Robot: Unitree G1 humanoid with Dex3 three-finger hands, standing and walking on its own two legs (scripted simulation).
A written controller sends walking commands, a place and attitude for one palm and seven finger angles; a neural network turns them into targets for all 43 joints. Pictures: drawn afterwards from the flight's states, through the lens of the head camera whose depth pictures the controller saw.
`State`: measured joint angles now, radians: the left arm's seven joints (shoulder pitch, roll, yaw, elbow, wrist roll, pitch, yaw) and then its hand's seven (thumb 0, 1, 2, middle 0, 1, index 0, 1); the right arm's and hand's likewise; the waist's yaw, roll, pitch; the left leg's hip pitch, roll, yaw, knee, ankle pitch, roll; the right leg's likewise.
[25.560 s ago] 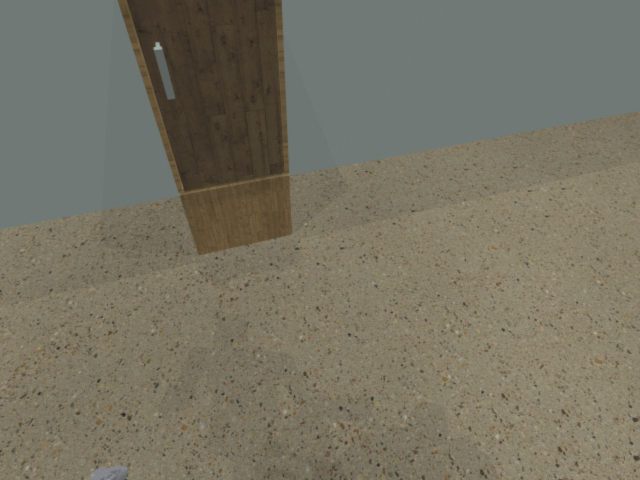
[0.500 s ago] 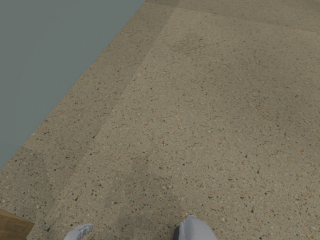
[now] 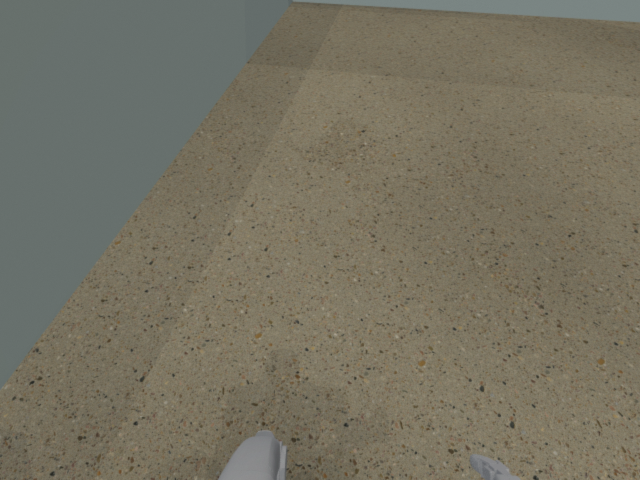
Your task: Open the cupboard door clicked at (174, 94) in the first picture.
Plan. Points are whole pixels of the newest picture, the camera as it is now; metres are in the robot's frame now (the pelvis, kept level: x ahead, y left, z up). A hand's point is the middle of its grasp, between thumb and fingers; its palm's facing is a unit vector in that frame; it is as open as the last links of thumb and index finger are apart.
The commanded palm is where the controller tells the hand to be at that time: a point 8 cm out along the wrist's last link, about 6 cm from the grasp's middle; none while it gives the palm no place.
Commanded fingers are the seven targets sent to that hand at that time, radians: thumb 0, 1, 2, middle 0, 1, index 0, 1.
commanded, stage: walk to a spot facing it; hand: left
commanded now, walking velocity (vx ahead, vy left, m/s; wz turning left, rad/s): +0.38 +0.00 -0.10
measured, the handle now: out of the picture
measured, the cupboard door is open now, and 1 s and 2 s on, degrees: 49 49 49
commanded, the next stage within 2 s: turn to face it in 0.54 s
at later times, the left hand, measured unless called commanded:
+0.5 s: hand (234, 343) +0.35 +0.20 -0.17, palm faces -0.06 -0.99 -0.15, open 7.3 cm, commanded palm none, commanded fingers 0.00 0.90 0.90 -0.20 -0.30 -0.20 -0.30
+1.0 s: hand (296, 239) +0.59 +0.12 -0.15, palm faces -0.07 -0.96 -0.26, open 7.0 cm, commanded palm none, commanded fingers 0.00 0.90 0.90 -0.20 -0.30 -0.20 -0.30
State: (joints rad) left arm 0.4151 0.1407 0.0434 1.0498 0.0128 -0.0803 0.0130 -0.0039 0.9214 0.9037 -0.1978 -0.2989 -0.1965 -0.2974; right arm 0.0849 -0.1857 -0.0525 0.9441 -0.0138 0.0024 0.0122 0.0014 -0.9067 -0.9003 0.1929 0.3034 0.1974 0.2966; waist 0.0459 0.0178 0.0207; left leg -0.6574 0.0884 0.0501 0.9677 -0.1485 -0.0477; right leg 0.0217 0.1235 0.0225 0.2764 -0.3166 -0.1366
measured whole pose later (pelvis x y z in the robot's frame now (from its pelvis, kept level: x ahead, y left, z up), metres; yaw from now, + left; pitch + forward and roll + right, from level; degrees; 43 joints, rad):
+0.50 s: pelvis +0.27 +0.03 +0.00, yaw -7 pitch +0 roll -1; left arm 0.21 0.18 0.08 1.01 0.03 -0.01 -0.01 0.00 0.92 0.90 -0.19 -0.30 -0.19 -0.30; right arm 0.45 -0.15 -0.02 1.12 -0.01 -0.07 -0.03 0.00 -0.92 -0.90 0.19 0.30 0.20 0.30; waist 0.01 -0.02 0.04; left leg -0.03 -0.03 0.19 0.33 -0.32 0.08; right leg -0.72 -0.07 0.01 1.12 -0.06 -0.02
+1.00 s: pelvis +0.48 -0.06 +0.00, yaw -5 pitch +1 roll +2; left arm 0.18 0.17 0.05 1.00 0.01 -0.06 0.04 -0.04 0.98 0.90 -0.20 -0.30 -0.20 -0.30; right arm 0.25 -0.16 -0.04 1.05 -0.01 0.04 -0.02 0.02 -0.93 -0.90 0.20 0.30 0.20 0.30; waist -0.05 0.00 0.05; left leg -0.57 0.09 0.04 1.04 -0.29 -0.04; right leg -0.12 0.03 -0.22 0.40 -0.31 -0.11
